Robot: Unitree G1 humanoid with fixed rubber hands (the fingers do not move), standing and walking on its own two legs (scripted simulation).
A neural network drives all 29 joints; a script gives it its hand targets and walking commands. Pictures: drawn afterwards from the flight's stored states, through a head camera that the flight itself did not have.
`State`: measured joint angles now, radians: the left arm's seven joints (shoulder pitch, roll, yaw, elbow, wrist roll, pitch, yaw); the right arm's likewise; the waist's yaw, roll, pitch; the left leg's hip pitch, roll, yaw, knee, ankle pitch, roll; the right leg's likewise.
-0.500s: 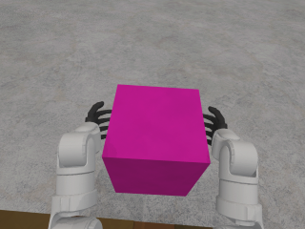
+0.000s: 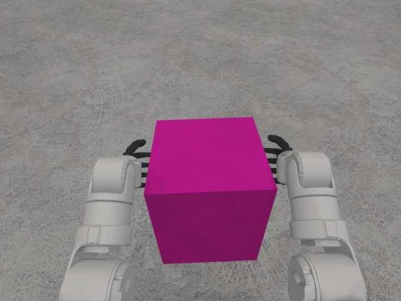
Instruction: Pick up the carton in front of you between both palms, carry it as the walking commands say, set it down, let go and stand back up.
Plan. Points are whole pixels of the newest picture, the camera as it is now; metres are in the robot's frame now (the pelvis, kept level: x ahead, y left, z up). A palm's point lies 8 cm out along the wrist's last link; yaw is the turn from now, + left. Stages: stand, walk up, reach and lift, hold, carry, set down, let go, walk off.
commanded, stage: carry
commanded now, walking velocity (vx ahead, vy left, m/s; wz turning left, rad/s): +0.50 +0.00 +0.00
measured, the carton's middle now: (207, 191) +0.35 +0.00 +0.01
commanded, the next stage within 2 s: none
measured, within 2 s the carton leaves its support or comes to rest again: neither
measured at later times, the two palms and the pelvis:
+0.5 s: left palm (154, 85) +0.67 +0.17 +0.07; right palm (257, 91) +0.64 -0.13 +0.08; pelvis +0.30 +0.05 -0.02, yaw -1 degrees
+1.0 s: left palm (162, 44) +0.92 +0.17 +0.09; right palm (245, 43) +0.94 -0.13 +0.08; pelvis +0.60 +0.00 -0.01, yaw +1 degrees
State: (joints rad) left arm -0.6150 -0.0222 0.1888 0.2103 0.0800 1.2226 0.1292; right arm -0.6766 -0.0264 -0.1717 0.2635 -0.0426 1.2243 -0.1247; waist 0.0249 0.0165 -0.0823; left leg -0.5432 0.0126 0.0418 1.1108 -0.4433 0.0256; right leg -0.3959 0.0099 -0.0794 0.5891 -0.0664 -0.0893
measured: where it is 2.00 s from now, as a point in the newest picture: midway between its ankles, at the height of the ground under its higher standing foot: (204, 146)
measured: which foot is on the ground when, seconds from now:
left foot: up 0.00-0.22, down 0.24-0.70, up 0.72-1.00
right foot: down 0.00-0.24, up 0.26-0.66, down 0.68-1.00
